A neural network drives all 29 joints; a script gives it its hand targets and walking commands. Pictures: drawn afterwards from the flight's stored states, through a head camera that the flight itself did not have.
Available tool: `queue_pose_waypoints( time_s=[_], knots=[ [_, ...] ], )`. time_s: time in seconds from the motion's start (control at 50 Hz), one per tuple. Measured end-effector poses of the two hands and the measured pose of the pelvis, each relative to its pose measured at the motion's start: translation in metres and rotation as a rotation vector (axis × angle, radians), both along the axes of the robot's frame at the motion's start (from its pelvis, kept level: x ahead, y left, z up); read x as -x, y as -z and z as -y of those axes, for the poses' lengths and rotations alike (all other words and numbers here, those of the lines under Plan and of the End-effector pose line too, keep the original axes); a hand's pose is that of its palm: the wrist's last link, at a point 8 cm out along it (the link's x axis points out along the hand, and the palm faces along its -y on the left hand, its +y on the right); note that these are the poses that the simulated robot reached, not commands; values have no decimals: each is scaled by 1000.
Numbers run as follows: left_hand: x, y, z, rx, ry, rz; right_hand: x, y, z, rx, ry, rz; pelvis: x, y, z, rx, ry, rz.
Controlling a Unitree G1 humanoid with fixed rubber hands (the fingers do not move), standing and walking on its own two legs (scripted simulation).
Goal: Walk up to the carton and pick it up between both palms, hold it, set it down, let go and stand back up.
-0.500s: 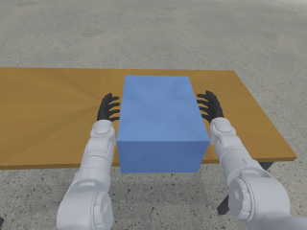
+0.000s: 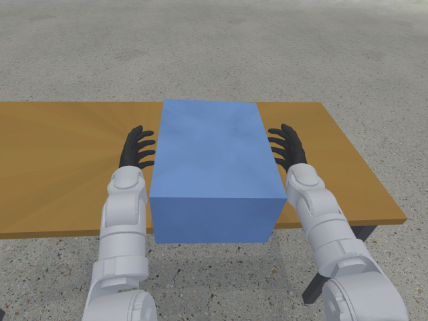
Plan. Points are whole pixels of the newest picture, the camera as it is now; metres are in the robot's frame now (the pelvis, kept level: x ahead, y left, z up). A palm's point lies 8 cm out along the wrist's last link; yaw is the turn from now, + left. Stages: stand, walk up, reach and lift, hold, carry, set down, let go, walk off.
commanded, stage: reach and lift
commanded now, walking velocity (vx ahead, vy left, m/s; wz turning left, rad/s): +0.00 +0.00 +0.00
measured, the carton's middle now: (211, 165) +0.41 +0.00 +0.09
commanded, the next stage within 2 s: hold in 0.92 s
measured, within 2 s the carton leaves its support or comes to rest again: neither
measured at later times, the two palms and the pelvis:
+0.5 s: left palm (137, 157) +0.38 +0.15 +0.15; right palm (296, 161) +0.37 -0.16 +0.14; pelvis +0.02 +0.01 +0.00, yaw -1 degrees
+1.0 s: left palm (118, 157) +0.37 +0.18 +0.16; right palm (286, 156) +0.36 -0.13 +0.16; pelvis +0.00 +0.00 +0.00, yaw +1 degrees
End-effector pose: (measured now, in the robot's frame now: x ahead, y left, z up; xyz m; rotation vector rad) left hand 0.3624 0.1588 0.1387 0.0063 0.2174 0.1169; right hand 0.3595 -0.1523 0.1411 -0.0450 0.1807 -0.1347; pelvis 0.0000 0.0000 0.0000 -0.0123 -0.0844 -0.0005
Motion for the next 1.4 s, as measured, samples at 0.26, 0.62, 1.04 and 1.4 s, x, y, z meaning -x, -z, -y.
queue_pose_waypoints(
  time_s=[0.26,0.62,1.04,1.4],
  knots=[
    [-17,-16,-14,-13,18,35,-13,-10,-14,6,12,33,5,0,-7,1,-1,-24],
    [-14,-1,8,-16,31,15,-4,5,8,-2,28,17,-17,0,-8,7,15,35],
    [-2,-23,-18,7,12,47,-3,-17,-18,-12,5,49,-1,0,-4,1,-11,38],
    [-8,-30,0,-19,8,71,-7,-20,0,-27,6,79,-8,0,-4,3,15,29]
  ],
)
